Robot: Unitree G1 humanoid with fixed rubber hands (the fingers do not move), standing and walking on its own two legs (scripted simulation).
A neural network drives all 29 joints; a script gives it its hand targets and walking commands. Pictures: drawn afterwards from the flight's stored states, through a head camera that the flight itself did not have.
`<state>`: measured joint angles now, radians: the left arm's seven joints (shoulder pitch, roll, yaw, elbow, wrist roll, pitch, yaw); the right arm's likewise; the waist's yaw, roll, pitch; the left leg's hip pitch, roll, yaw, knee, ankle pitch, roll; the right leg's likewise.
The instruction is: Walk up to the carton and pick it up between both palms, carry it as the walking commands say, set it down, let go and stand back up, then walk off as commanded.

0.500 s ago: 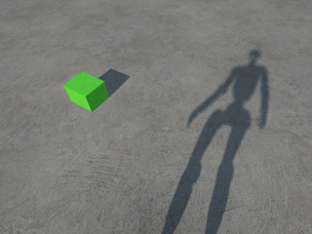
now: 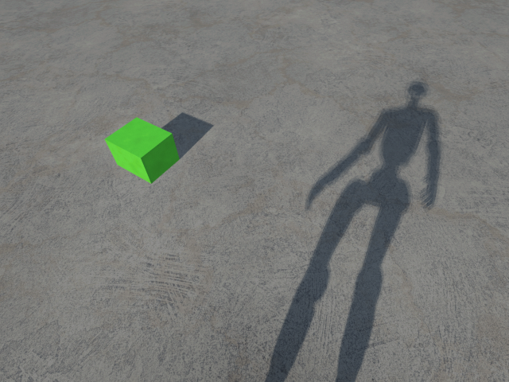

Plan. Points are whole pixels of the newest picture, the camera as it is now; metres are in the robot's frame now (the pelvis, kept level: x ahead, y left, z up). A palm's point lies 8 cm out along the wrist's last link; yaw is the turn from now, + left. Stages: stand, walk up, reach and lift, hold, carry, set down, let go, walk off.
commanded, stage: stand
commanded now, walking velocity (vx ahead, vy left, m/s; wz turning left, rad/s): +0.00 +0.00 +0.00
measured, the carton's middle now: (143, 149) +1.37 +0.71 -0.69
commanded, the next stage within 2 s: walk up in 0.52 s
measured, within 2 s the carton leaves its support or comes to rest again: neither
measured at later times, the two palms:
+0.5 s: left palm out of the picture +0.07 +0.30 -0.12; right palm out of the picture +0.08 -0.30 -0.12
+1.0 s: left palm out of the picture +0.08 +0.40 -0.13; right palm (446, 351) +0.20 -0.28 -0.09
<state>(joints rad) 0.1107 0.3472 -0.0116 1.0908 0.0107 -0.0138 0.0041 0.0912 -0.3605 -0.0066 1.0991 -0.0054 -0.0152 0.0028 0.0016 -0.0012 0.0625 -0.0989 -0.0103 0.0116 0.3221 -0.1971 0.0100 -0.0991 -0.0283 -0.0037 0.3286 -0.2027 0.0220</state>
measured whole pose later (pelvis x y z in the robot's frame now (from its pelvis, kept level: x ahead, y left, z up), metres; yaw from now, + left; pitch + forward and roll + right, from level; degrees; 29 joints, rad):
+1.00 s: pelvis +0.05 +0.04 -0.04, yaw +16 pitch +0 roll +0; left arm 0.18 0.47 0.12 0.83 0.06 -0.03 -0.09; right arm 0.30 -0.48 -0.11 0.84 -0.03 -0.03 0.11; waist -0.01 -0.06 0.00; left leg -0.42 0.10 0.09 0.69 -0.29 0.00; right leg -0.14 -0.18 -0.22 0.70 -0.52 -0.04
